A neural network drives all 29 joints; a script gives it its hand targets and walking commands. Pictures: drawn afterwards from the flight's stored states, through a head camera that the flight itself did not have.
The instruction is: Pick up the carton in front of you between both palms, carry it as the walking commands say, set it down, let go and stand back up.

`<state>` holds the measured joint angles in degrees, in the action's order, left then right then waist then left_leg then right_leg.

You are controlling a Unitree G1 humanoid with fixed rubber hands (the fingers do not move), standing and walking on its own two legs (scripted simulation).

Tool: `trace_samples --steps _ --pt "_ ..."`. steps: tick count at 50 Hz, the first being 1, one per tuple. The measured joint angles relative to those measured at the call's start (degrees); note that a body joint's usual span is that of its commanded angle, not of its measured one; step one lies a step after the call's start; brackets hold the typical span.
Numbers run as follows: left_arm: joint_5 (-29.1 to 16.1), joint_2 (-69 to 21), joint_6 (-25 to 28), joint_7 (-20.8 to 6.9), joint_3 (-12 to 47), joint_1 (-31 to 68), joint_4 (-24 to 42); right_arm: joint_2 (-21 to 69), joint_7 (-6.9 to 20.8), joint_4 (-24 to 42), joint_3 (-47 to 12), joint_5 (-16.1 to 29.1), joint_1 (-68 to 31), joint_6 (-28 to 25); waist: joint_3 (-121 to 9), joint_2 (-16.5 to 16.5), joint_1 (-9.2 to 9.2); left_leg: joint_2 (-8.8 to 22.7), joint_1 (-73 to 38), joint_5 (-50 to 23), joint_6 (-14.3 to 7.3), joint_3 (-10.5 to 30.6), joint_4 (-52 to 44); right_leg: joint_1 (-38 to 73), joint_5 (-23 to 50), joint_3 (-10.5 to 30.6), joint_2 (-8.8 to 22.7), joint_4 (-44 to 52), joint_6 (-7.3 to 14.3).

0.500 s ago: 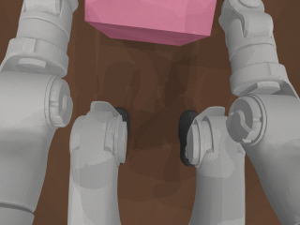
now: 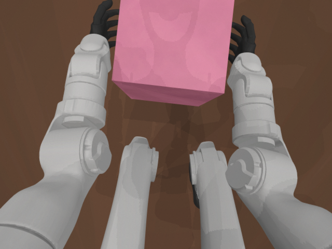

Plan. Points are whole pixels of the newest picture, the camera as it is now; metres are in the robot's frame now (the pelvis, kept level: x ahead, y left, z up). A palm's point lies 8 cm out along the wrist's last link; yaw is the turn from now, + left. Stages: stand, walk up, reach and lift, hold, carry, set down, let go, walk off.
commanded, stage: reach and lift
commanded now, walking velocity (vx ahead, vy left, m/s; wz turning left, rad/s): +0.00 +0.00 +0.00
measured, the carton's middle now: (170, 56) +0.53 +0.04 -0.14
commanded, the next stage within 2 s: none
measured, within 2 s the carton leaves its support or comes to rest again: neither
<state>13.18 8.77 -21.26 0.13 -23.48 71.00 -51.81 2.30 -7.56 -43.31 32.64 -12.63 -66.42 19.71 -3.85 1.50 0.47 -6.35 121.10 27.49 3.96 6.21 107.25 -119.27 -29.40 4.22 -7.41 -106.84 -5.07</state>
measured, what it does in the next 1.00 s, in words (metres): rises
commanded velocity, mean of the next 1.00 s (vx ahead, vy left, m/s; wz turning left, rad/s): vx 0.00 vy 0.00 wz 0.00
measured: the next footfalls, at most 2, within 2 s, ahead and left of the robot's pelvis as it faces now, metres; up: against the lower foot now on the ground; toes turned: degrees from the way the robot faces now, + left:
none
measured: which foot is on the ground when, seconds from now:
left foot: down 0.00-1.00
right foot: down 0.00-1.00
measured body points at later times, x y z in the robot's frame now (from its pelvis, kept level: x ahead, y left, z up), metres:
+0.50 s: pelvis +0.04 +0.00 +0.12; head +0.24 +0.03 +0.52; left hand +0.49 +0.18 +0.06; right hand +0.49 -0.13 +0.07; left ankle +0.12 +0.13 -0.42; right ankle +0.12 -0.13 -0.42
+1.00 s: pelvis +0.09 +0.00 +0.26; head +0.17 +0.01 +0.70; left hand +0.44 +0.17 +0.22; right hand +0.45 -0.14 +0.22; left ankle +0.12 +0.13 -0.42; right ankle +0.12 -0.13 -0.42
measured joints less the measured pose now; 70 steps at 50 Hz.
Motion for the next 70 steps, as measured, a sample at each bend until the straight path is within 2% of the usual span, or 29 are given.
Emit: trace_samples --steps 5,16,33,49,58,65,70 --pt "0.63 -1.90 -0.48 -0.17 -0.42 -2.79 3.73 0.43 0.46 3.43 -1.15 0.52 2.63 0.96 -1.39 0.04 -0.01 0.36 -2.54 -0.87 -0.12 -0.09 -4.14 2.34 1.16 0.63 -0.36 4.13 -0.20" --pt "-2.58 -5.04 -2.62 1.09 2.63 -13.80 12.08 1.62 0.52 8.36 -5.72 3.63 12.07 2.14 -5.32 0.71 -0.05 0.76 -12.75 0.26 -0.50 -0.03 -11.80 12.38 0.29 1.42 -0.20 11.75 0.43" --pt "-2.11 -10.37 0.70 2.27 3.54 -30.04 12.37 3.50 1.87 6.40 -8.81 3.34 27.31 -1.12 -8.75 -0.24 -0.47 1.06 -39.18 -0.62 -1.60 0.72 -29.98 38.83 1.25 2.62 0.97 29.95 1.80" --pt "-2.28 -13.60 1.61 2.27 5.96 -44.87 16.56 5.56 2.81 9.25 -12.95 2.55 41.06 -1.73 -6.76 -0.51 -0.35 2.02 -68.35 -5.38 -2.19 1.51 -52.07 67.59 6.07 3.87 2.37 51.51 3.28" --pt "-2.27 -14.83 -2.01 2.25 8.04 -52.05 20.63 6.32 3.34 13.00 -15.53 1.70 47.99 2.02 -4.96 -0.75 -0.19 2.85 -86.78 -9.34 -2.50 2.04 -65.89 85.90 10.04 4.30 3.34 65.17 3.97" --pt "-1.93 -15.75 -7.81 2.33 10.14 -56.46 26.21 6.22 3.89 18.14 -18.12 1.39 52.10 7.91 -3.20 -1.08 -0.12 3.48 -99.99 -12.32 -2.66 2.37 -74.96 99.16 13.10 4.40 4.03 74.36 4.29" --pt "0.11 -17.05 -11.96 1.90 9.55 -56.80 28.24 6.22 5.30 19.56 -17.73 -0.47 51.96 12.10 -1.73 -1.11 -0.16 3.59 -106.75 -13.82 -2.82 2.35 -78.85 105.79 14.42 4.47 4.49 77.94 4.35"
